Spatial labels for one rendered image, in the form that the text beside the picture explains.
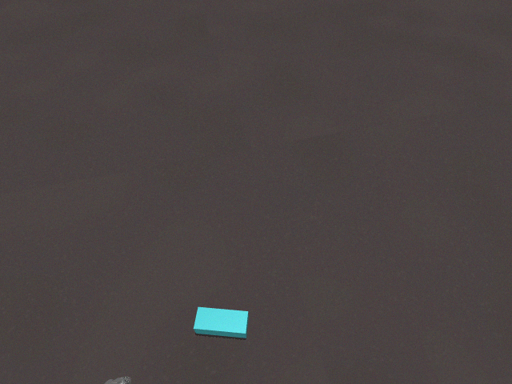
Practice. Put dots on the carton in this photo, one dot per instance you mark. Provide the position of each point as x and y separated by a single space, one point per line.
221 322

